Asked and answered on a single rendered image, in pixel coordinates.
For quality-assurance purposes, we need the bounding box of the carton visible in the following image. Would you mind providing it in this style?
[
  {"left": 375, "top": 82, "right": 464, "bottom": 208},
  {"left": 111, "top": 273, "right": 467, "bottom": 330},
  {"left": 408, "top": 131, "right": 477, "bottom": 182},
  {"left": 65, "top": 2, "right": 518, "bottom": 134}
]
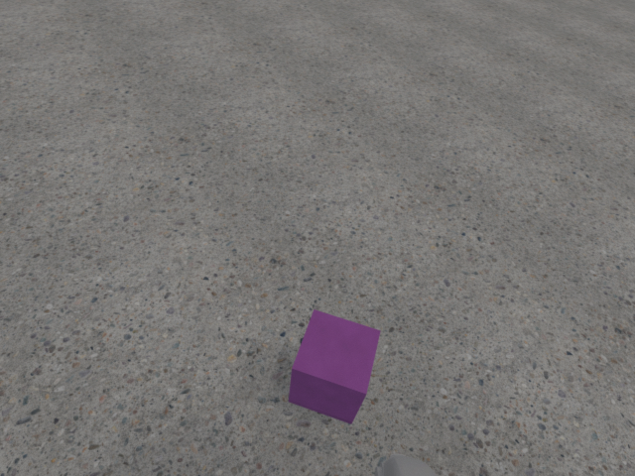
[{"left": 289, "top": 309, "right": 381, "bottom": 424}]

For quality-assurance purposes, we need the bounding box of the robot right thigh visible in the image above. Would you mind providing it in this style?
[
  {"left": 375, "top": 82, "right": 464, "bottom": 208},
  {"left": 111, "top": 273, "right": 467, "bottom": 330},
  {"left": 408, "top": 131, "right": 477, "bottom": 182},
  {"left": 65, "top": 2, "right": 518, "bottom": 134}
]
[{"left": 375, "top": 456, "right": 438, "bottom": 476}]

